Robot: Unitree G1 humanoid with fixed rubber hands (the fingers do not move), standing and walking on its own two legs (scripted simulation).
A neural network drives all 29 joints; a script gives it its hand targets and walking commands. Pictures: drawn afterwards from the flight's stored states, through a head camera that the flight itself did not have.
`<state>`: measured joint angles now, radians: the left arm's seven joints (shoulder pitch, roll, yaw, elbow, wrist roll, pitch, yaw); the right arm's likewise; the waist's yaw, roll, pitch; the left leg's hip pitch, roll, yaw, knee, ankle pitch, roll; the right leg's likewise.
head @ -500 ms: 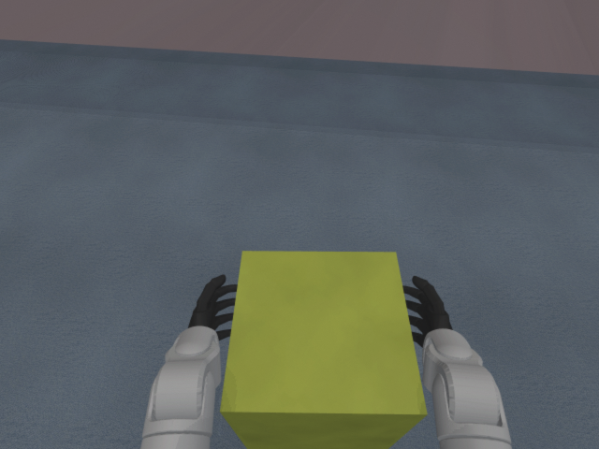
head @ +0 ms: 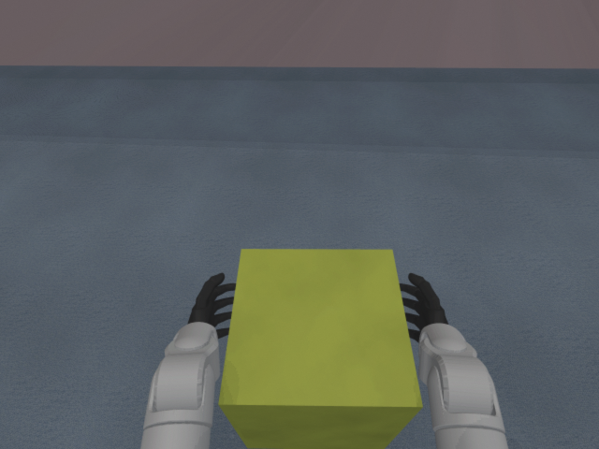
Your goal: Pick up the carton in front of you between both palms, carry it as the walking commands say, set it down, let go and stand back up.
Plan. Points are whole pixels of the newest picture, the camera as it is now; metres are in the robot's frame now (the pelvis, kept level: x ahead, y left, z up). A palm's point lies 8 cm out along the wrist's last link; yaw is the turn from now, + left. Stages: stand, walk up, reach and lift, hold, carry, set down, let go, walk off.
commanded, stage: carry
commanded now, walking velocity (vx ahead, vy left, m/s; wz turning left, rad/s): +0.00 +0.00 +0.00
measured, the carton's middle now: (315, 354) +0.28 +0.00 -0.04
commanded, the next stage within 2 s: hold in 1.92 s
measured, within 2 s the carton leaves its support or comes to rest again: neither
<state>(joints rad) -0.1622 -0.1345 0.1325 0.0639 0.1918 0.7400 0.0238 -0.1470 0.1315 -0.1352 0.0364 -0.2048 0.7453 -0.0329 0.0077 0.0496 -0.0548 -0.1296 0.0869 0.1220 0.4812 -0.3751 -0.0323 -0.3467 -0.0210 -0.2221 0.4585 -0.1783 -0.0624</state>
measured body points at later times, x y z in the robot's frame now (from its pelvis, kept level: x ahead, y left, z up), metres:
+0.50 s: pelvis +0.04 +0.04 +0.01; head +0.04 +0.04 +0.46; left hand +0.33 +0.19 +0.03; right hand +0.33 -0.12 +0.03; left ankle -0.10 +0.13 -0.72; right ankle +0.04 -0.08 -0.73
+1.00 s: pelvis +0.01 +0.04 -0.01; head +0.01 +0.04 +0.44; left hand +0.30 +0.20 +0.02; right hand +0.31 -0.11 +0.03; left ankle -0.11 +0.12 -0.74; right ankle +0.04 -0.08 -0.74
